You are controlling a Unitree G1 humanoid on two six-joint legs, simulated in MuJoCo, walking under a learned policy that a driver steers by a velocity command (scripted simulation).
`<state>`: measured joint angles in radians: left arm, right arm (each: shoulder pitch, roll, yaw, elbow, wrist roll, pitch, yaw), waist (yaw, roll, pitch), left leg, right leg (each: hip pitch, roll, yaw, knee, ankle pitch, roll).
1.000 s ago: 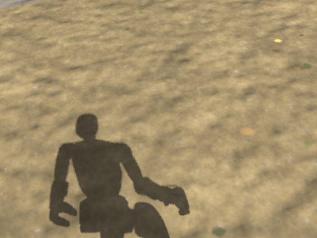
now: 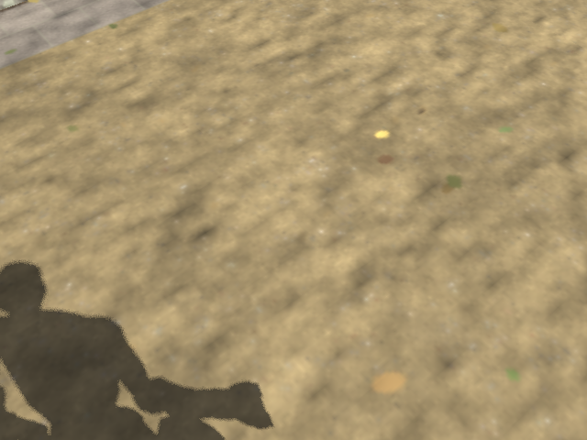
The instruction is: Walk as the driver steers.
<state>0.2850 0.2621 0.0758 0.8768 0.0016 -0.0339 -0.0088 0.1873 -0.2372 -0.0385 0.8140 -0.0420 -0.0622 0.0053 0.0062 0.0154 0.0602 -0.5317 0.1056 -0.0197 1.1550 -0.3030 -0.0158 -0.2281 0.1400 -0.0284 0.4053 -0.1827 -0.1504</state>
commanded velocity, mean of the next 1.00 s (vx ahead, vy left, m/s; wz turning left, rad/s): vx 0.50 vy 0.00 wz -0.18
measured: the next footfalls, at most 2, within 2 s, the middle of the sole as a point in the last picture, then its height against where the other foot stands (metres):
left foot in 0.36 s outside the picture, level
right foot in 0.88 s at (374, 380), level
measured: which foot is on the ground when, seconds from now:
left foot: up 0.00-0.34, down 0.36-0.88, up 0.90-1.00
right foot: down 0.00-0.36, up 0.38-0.86, down 0.88-1.00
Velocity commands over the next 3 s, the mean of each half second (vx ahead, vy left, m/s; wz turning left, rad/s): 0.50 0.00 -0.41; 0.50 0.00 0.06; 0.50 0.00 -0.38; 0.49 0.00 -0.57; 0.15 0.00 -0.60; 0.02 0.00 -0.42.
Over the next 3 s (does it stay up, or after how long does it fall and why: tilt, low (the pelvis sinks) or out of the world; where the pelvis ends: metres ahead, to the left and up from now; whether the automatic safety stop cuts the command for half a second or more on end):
stays up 1.09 -0.30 0.00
